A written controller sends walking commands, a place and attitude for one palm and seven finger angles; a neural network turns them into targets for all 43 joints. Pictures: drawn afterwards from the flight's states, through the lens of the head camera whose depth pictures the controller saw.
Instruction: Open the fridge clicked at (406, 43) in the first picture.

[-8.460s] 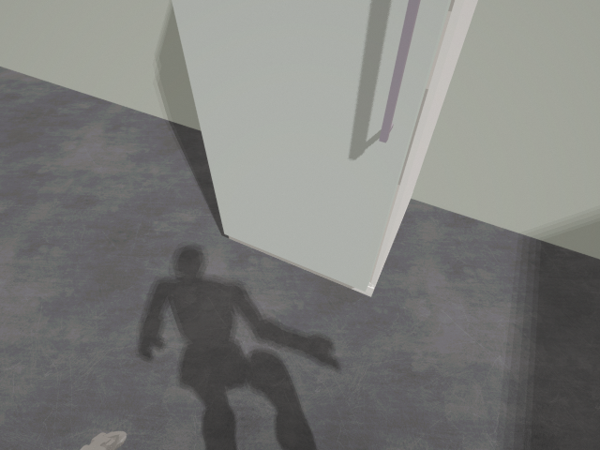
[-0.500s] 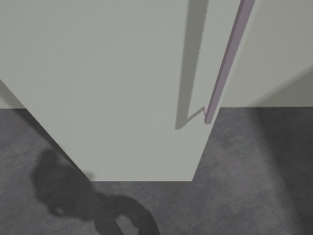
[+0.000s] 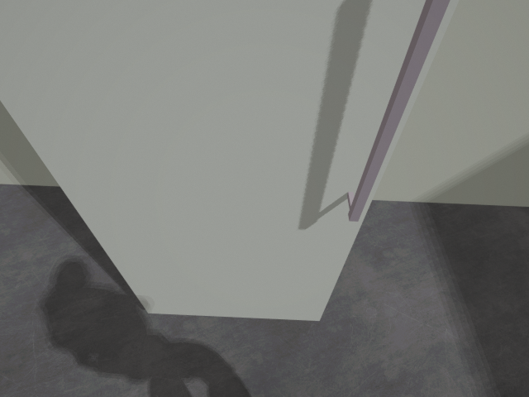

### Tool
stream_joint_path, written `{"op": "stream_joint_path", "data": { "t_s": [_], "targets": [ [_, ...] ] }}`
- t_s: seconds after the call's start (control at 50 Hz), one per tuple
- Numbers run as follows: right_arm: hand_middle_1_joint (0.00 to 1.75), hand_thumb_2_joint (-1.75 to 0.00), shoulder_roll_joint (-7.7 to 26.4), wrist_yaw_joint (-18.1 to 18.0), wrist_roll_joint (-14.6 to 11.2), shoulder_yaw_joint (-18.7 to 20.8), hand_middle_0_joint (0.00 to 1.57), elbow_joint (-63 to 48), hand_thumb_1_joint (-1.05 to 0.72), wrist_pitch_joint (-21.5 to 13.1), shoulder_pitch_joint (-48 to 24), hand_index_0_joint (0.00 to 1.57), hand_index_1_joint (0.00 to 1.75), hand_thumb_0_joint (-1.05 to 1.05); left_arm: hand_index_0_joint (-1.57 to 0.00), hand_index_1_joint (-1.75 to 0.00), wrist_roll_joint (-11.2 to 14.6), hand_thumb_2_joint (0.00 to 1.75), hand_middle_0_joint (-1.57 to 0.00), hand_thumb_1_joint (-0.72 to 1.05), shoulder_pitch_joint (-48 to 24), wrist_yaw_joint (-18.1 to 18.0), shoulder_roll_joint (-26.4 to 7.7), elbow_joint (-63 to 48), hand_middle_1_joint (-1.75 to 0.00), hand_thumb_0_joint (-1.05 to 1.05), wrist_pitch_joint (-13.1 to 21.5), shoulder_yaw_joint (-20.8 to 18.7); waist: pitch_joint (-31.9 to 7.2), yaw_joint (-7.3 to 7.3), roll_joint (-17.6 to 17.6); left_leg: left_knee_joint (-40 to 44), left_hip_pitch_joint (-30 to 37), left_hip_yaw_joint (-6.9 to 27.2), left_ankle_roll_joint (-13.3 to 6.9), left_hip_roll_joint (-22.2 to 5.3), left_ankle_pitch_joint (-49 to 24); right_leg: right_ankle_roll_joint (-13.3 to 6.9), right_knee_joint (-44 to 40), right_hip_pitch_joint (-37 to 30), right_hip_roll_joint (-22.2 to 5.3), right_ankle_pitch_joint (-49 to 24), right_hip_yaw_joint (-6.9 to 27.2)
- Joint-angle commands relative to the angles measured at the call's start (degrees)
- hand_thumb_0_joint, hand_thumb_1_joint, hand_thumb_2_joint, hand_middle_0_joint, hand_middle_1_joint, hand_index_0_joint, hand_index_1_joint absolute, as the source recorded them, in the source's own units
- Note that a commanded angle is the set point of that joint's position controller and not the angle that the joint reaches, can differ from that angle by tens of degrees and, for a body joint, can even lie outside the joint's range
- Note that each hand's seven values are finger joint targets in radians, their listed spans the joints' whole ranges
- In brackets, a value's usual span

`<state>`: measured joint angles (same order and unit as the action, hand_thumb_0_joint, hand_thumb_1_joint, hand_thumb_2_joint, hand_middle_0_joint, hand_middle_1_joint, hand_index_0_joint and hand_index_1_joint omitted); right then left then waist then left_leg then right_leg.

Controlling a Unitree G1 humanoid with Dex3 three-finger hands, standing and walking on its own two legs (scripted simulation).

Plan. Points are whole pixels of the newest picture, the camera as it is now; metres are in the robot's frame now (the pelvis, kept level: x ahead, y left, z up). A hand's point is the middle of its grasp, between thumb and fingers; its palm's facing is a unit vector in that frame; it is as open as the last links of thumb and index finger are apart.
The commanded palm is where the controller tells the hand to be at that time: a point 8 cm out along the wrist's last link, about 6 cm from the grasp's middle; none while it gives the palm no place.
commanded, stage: come to a stop and stand still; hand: right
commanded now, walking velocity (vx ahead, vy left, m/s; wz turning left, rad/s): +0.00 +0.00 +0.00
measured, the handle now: (389, 105) +0.44 -0.14 +0.23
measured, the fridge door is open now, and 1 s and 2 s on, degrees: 0 0 0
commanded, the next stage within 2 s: look again from close up in 0.92 s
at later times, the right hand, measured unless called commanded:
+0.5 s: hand out of the picture +0.01 -0.22 -0.17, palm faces -0.02 +0.98 -0.19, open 7.3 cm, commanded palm none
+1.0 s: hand out of the picture +0.01 -0.21 -0.18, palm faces -0.01 +0.99 -0.16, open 7.4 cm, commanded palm none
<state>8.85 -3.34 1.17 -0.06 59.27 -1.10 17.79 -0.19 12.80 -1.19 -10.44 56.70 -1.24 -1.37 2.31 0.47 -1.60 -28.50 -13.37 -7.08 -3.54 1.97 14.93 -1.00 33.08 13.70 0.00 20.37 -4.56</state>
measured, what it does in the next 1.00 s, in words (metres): shifts its weight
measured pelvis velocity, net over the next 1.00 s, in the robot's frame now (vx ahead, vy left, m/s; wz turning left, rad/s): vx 0.01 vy -0.05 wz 0.03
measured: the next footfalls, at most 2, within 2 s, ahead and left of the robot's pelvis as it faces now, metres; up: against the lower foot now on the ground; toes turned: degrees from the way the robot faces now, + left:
none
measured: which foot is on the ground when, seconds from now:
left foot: down 0.00-1.00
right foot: down 0.00-1.00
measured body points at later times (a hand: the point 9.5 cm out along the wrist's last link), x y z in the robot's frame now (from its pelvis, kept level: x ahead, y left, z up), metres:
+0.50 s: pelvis +0.00 -0.05 +0.01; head +0.01 -0.05 +0.45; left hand -0.03 +0.17 -0.15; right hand +0.01 -0.27 -0.15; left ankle +0.00 +0.08 -0.73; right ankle -0.01 -0.08 -0.73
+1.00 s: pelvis +0.01 -0.05 +0.00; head +0.03 -0.06 +0.45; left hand +0.00 +0.16 -0.15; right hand +0.01 -0.26 -0.16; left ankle +0.00 +0.08 -0.73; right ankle -0.01 -0.08 -0.73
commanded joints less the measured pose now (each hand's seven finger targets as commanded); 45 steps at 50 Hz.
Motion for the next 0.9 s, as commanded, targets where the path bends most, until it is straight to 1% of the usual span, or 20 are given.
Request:
{"op": "stream_joint_path", "data": {
  "t_s": [0.0,0.02,0.04,0.08,0.1,0.12,0.2,0.3,0.4,0.42,0.44,0.5,0.56,0.6,0.66,0.7,0.72,0.8,0.84,0.88],
  "targets": [
    [0.30,-0.90,8.8,0.0,-0.1,1.6,0.20,-4.9,-0.90,-1.7,-1.8,0.20,0.30,0.00,-0.20,-0.30,-0.4,0.90,-0.20,0.90,6.0,0.6,-2.3,-2.8,-0.30,0.00,1.1,-0.1,-1.7,-3.02,3.0,7.6,-3.5,14.4,-3.9,-14.8,-7.8,0.0,-5.1,-3.3,-2.9,-4.0,4.0],
    [0.30,-0.90,7.9,0.2,-0.1,1.4,0.20,-5.0,-0.90,-1.2,-2.9,0.20,0.30,0.00,-0.20,-0.30,-0.7,0.90,-0.20,0.90,6.7,0.6,-2.5,-2.5,-0.30,0.00,1.5,0.0,1.2,-2.74,1.5,6.5,-5.6,11.5,-2.4,-12.2,-2.5,-0.8,-7.7,-2.7,-4.5,-6.3,5.3],
    [0.30,-0.90,6.9,0.4,-0.3,1.0,0.20,-4.8,-0.90,-0.7,-2.5,0.20,0.30,0.00,-0.20,-0.30,-0.9,0.90,-0.20,0.90,6.1,0.6,-3.4,-2.7,-0.30,0.00,1.8,0.3,3.4,-1.79,-1.7,4.9,-5.1,10.2,-0.9,-9.4,0.9,-1.9,-10.9,0.1,-6.3,-8.0,8.6],
    [0.30,-0.90,5.9,0.6,-0.4,0.7,0.20,-4.0,-0.90,0.0,-0.2,0.20,0.30,0.00,-0.20,-0.30,-1.1,0.90,-0.20,0.90,5.2,0.3,-5.1,-3.0,-0.30,0.00,2.2,0.5,4.5,-0.11,-1.3,3.4,-1.0,8.1,0.4,-6.8,2.9,-3.5,-15.8,5.4,-8.2,-3.1,12.2],
    [0.30,-0.90,5.6,0.7,-0.3,0.6,0.20,-3.7,-0.90,0.2,0.5,0.20,0.30,0.00,-0.20,-0.30,-1.1,0.90,-0.20,0.90,5.0,0.3,-5.5,-3.1,-0.30,0.00,2.3,0.5,4.5,0.30,-0.5,3.1,0.3,7.6,0.5,-6.7,2.4,-3.5,-17.4,6.6,-8.3,-0.1,12.6],
    [0.30,-0.90,5.7,0.8,-0.1,0.5,0.20,-3.6,-0.90,0.1,0.5,0.20,0.30,0.00,-0.20,-0.30,-1.1,0.90,-0.20,0.90,5.4,0.2,-5.4,-3.0,-0.30,0.00,2.6,0.6,3.5,0.62,0.6,2.9,2.1,7.4,0.5,-6.9,0.6,-3.6,-17.6,6.8,-8.2,-1.7,12.3],
    [0.30,-0.90,5.4,1.1,-0.3,0.4,0.20,-3.1,-0.90,0.4,0.6,0.20,0.30,0.00,-0.20,-0.30,-1.1,0.90,-0.20,0.90,6.4,0.1,-5.6,-1.6,-0.30,0.00,2.6,0.8,4.3,0.39,1.1,3.5,1.4,7.9,0.5,-7.1,1.7,-3.1,-20.2,6.8,-7.7,4.4,12.5],
    [0.30,-0.90,4.6,1.1,-0.3,0.3,0.20,-2.4,-0.90,0.4,0.7,0.20,0.30,0.00,-0.20,-0.30,-1.0,0.90,-0.20,0.90,8.0,-0.1,-5.1,0.3,-0.30,0.00,3.0,1.0,3.4,0.11,1.3,3.5,1.2,7.8,0.6,-7.1,-0.2,-3.0,-20.9,4.5,-7.8,2.5,12.2],
    [0.30,-0.90,3.9,1.0,-0.4,0.1,0.20,-0.7,-0.90,0.3,1.1,0.20,0.30,0.00,-0.20,-0.30,-0.8,0.90,-0.20,0.90,9.0,-0.4,-4.0,2.3,-0.30,0.00,3.5,1.1,1.7,-0.14,0.8,3.9,1.4,7.8,0.9,-7.6,-3.1,-2.7,-19.4,0.6,-7.6,-5.6,10.7],
    [0.30,-0.90,4.0,0.9,-0.3,0.1,0.20,-0.5,-0.90,0.1,1.1,0.20,0.30,0.00,-0.20,-0.30,-0.7,0.90,-0.20,0.90,9.4,-0.5,-3.7,2.7,-0.30,0.00,3.5,1.1,1.0,-0.21,2.0,4.0,2.0,8.0,0.9,-7.6,-4.2,-2.8,-18.5,-0.3,-7.5,-9.1,10.4],
    [0.30,-0.90,3.6,0.9,-0.5,0.0,0.20,0.0,-0.90,0.1,1.3,0.20,0.30,0.00,-0.20,-0.30,-0.7,0.90,-0.20,0.90,9.5,-0.6,-3.8,3.1,-0.30,0.00,3.6,1.2,0.7,-0.29,1.2,3.8,2.0,7.9,1.0,-7.8,-5.0,-2.6,-17.9,-1.3,-7.4,-12.3,9.7],
    [0.30,-0.90,3.4,0.8,-0.6,-0.1,0.20,1.2,-0.90,0.3,1.7,0.20,0.30,0.00,-0.20,-0.30,-0.6,0.90,-0.20,0.90,9.6,-0.9,-3.5,4.2,-0.30,0.00,3.6,1.3,0.8,-0.45,0.8,3.8,1.6,7.9,1.4,-7.7,-4.9,-2.2,-17.3,-3.3,-7.5,-16.4,9.1],
    [0.30,-0.90,2.9,0.6,-0.6,-0.1,0.20,2.2,-0.90,0.4,2.0,0.20,0.30,0.00,-0.20,-0.30,-0.5,0.90,-0.20,0.90,10.1,-1.2,-3.4,5.1,-0.30,0.00,3.6,1.3,0.9,-0.67,0.3,2.9,1.3,7.6,1.5,-7.5,-6.0,-1.6,-16.4,-5.4,-7.6,-23.6,8.6],
    [0.30,-0.90,2.6,0.5,-0.7,-0.1,0.20,2.9,-0.90,0.6,2.4,0.20,0.30,0.00,-0.20,-0.30,-0.5,0.90,-0.20,0.90,9.9,-1.4,-3.4,5.6,-0.30,0.00,3.5,1.3,1.4,-0.70,-0.5,2.9,0.5,7.6,1.7,-7.3,-4.0,-1.2,-17.0,-6.0,-8.0,-22.6,8.9],
    [0.30,-0.90,2.2,0.4,-0.6,-0.1,0.20,3.4,-0.90,0.7,2.7,0.20,0.30,0.00,-0.20,-0.30,-0.4,0.90,-0.20,0.90,9.8,-1.6,-3.1,6.0,-0.30,0.00,3.5,1.2,2.0,-0.66,-0.5,2.6,0.4,7.8,1.8,-7.3,-4.5,-1.1,-16.6,-6.4,-8.0,-25.2,8.7],
    [0.30,-0.90,2.0,0.4,-0.5,-0.1,0.20,3.8,-0.90,0.8,3.0,0.20,0.30,0.00,-0.20,-0.30,-0.4,0.90,-0.20,0.90,9.4,-1.6,-3.0,6.1,-0.30,0.00,3.4,1.2,2.7,-0.49,0.5,3.2,0.5,8.1,1.8,-7.4,-4.1,-1.3,-17.1,-5.6,-8.1,-22.3,8.9],
    [0.30,-0.90,2.0,0.4,-0.4,-0.1,0.20,3.9,-0.90,0.7,2.9,0.20,0.30,0.00,-0.20,-0.30,-0.4,0.90,-0.20,0.90,9.6,-1.6,-2.7,6.2,-0.30,0.00,3.4,1.2,3.0,-0.54,1.3,3.0,0.8,7.9,1.8,-7.4,-5.2,-1.4,-16.8,-5.5,-8.0,-23.6,8.8],
    [0.30,-0.90,1.5,0.4,-0.5,-0.1,0.20,4.2,-0.90,0.9,3.2,0.20,0.30,0.00,-0.20,-0.30,-0.5,0.90,-0.20,0.90,9.4,-1.8,-2.9,6.7,-0.30,0.00,3.4,1.2,3.1,-0.49,0.2,2.7,0.2,8.1,1.9,-7.4,-4.6,-1.0,-17.2,-6.3,-8.1,-23.6,8.7],
    [0.30,-0.90,1.6,0.3,-0.5,0.1,0.20,4.1,-0.90,0.8,3.2,0.20,0.30,0.00,-0.20,-0.30,-0.4,0.90,-0.20,0.90,9.7,-1.9,-2.6,6.9,-0.30,0.00,3.5,1.1,2.4,-0.40,0.9,2.5,1.0,8.0,1.8,-7.4,-5.5,-1.0,-16.4,-6.8,-8.0,-27.1,8.4],
    [0.30,-0.90,1.5,0.3,-0.6,0.0,0.20,4.3,-0.90,0.9,3.4,0.20,0.30,0.00,-0.20,-0.30,-0.4,0.90,-0.20,0.90,9.4,-1.9,-2.7,7.0,-0.30,0.00,3.5,1.1,2.5,-0.30,0.6,2.8,0.8,8.2,1.9,-7.6,-5.3,-1.1,-16.4,-7.0,-7.9,-26.1,8.3]
  ]
}}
